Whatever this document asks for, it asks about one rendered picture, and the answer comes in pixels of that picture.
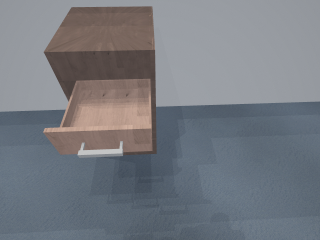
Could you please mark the handle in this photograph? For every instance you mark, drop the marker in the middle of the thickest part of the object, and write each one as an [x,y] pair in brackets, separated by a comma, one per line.
[100,152]

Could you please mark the drawer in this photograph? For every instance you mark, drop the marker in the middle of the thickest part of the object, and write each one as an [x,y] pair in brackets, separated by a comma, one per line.
[101,113]

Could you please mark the cabinet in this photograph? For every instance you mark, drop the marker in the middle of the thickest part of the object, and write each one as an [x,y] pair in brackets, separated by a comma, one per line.
[106,43]

